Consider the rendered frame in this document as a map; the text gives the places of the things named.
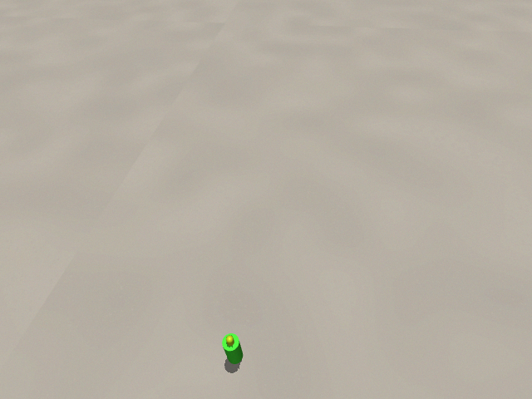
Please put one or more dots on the bottle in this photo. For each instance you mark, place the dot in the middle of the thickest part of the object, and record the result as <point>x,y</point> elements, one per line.
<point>232,348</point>

